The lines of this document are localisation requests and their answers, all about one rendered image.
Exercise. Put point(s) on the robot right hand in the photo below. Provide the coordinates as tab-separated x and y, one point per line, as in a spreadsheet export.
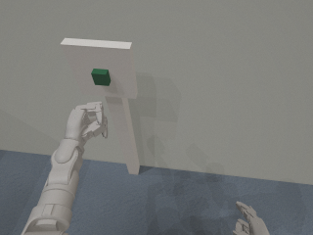
255	225

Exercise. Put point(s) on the button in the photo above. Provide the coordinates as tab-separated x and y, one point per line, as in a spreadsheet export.
101	77

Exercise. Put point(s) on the left robot forearm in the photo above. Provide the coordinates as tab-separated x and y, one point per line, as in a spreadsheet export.
53	211

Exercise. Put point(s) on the robot left hand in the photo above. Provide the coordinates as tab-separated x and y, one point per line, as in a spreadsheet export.
82	128

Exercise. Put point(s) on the panel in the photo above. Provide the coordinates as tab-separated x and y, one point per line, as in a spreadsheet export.
84	55

